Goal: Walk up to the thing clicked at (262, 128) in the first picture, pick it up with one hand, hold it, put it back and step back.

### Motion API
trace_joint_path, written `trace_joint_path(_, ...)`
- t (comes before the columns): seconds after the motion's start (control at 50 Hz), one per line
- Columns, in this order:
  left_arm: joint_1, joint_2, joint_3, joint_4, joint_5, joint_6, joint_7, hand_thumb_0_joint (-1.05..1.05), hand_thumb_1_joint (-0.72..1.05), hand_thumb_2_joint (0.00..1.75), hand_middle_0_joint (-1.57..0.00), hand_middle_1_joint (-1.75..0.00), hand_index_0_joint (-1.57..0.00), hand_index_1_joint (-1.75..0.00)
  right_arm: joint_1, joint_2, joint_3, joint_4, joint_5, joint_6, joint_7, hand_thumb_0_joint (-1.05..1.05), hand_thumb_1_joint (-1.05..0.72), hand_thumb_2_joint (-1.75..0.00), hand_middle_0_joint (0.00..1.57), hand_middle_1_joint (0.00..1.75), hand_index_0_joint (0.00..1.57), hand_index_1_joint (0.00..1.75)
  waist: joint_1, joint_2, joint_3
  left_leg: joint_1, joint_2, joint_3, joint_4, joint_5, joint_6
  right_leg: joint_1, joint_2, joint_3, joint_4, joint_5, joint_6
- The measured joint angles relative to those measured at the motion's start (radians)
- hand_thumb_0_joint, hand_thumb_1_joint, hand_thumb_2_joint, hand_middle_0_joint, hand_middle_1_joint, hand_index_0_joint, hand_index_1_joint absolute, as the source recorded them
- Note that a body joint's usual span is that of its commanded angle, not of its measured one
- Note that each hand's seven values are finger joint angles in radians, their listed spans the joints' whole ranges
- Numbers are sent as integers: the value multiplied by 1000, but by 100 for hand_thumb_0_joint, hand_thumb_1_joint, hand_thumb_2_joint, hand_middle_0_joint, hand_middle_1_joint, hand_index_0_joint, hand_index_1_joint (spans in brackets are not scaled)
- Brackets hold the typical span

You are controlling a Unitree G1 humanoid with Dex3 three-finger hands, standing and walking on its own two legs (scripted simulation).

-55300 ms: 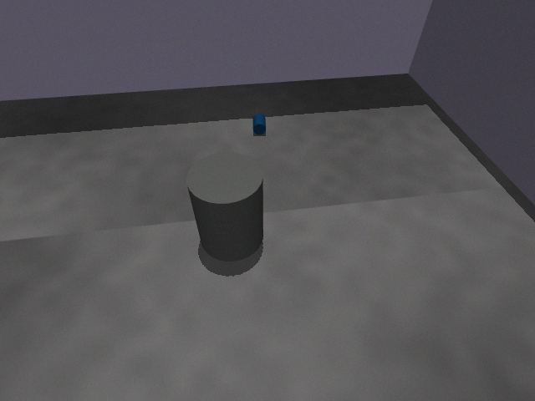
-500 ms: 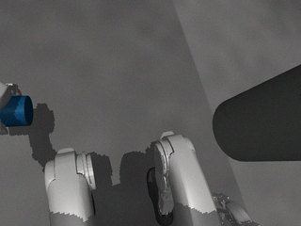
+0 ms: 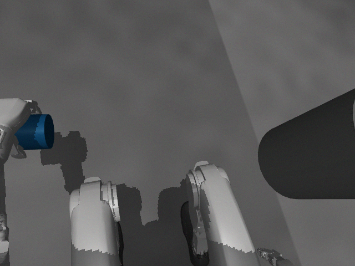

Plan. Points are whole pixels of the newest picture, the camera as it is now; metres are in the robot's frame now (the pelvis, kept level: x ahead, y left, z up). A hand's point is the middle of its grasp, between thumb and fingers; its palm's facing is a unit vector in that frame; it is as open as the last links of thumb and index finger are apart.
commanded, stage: lift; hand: left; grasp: from above
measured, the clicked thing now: (20, 132) +0.44 +0.32 -0.16
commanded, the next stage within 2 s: hold in 1.38 s
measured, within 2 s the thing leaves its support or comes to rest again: neither
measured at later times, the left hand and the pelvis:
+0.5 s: hand out of the picture +0.37 +0.30 +0.05, palm faces -0.44 -0.09 -0.89, open 10.7 cm; pelvis +0.01 +0.00 +0.13, yaw +4 degrees
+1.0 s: hand out of the picture +0.32 +0.27 +0.22, palm faces -0.48 -0.09 -0.87, open 10.7 cm; pelvis +0.03 -0.01 +0.29, yaw +5 degrees
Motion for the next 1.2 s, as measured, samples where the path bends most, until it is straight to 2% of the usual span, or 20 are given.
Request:
trace_joint_path(0.14, 95, -29, -16, -133, -72, -3, -75, 0, -10, 46, -70, -42, -75, -42, -1, -2, -19, -25, 23, 20, -23, 0, -92, -91, 21, 30, 20, 30, 32, 2, -40, 91, 9, 16, -89, -6, 0, 79, -2, 9, -81, 0, 9)
trace_joint_path(0.22, 146, -37, -24, -208, -95, -9, -98, 0, -10, 46, -70, -42, -75, -41, -14, -5, -30, -42, 36, 27, -41, 0, -92, -91, 21, 30, 20, 30, 45, 2, -54, 150, 11, 20, -144, -3, -2, 135, -5, 8, -133, 2, 5)
trace_joint_path(0.42, 293, -97, -63, -397, -149, 47, -120, 0, -10, 47, -69, -43, -73, -43, -47, 2, -53, -58, 64, 42, -86, 0, -92, -90, 21, 30, 20, 30, 81, 4, -76, 364, 21, 37, -332, 14, -8, 335, -9, 13, -309, 23, -2)
trace_joint_path(0.64, 421, -167, -111, -483, -186, 103, -142, 0, -10, 48, -68, -44, -73, -44, -37, 24, -47, -39, 94, 45, -142, 0, -91, -90, 21, 30, 20, 30, 103, 18, -78, 703, 38, 64, -605, 62, -9, 658, -5, 22, -573, 78, -12)
trace_joint_path(0.84, 480, -211, -153, -429, -187, 98, -149, 0, -9, 47, -67, -45, -72, -45, 20, 32, -39, -8, 106, 3, -182, 0, -91, -90, 21, 30, 20, 30, 112, 15, -63, 1007, 49, 86, -867, 126, -11, 952, -1, 31, -831, 147, -20)
trace_joint_path(1.04, 488, -263, -194, -373, -145, 84, -90, 0, -9, 48, -66, -48, -70, -48, 51, 25, -55, 35, 108, -38, -186, 0, -91, -90, 21, 30, 20, 30, 124, 11, -36, 1229, 51, 103, -1072, 178, -11, 1171, -3, 39, -1035, 201, -21)
trace_joint_path(1.2, 456, -300, -215, -323, -135, 123, -51, -1, -10, 50, -66, -50, -70, -51, 52, 28, -62, 54, 110, -48, -173, 1, -91, -90, 21, 30, 20, 30, 132, 8, -10, 1392, 49, 126, -1225, 217, -8, 1324, -7, 56, -1181, 241, -18)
